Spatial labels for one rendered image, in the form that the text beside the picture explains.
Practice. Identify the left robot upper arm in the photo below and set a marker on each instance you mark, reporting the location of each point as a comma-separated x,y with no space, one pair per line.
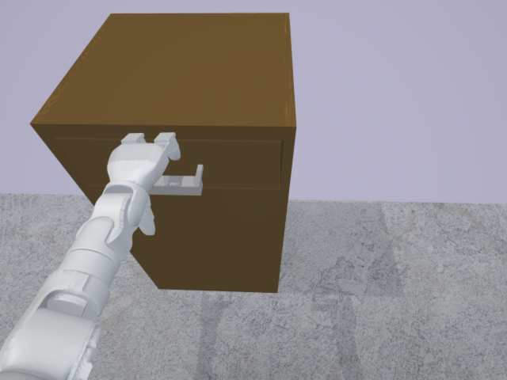
53,346

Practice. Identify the handle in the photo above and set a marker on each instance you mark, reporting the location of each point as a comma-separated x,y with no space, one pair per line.
179,185

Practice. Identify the cabinet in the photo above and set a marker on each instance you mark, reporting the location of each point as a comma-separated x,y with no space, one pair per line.
202,76

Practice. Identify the robot left hand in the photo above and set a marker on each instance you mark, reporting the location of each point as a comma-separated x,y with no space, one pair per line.
143,164

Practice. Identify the drawer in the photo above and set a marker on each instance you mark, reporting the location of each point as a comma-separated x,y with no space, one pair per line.
227,163

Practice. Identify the left robot forearm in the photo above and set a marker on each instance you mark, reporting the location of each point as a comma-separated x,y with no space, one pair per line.
80,286

